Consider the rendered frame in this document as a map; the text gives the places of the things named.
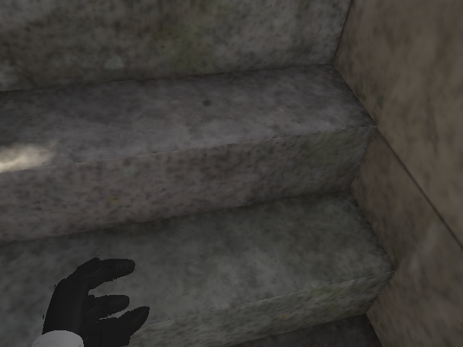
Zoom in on left robot forearm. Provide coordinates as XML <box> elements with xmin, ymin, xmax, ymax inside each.
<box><xmin>31</xmin><ymin>330</ymin><xmax>84</xmax><ymax>347</ymax></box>

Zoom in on left robot hand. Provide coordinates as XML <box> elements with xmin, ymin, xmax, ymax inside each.
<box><xmin>42</xmin><ymin>257</ymin><xmax>150</xmax><ymax>347</ymax></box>

